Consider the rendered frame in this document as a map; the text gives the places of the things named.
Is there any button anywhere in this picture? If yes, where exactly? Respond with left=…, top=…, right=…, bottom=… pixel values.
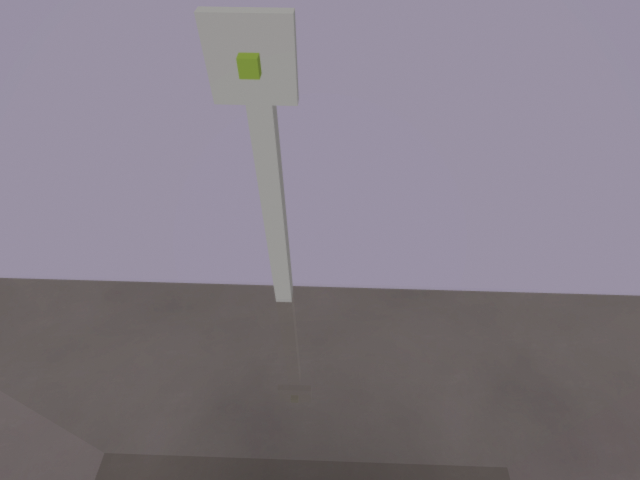
left=236, top=53, right=261, bottom=80

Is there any panel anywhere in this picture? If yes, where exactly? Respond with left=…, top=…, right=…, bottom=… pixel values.
left=194, top=6, right=299, bottom=302

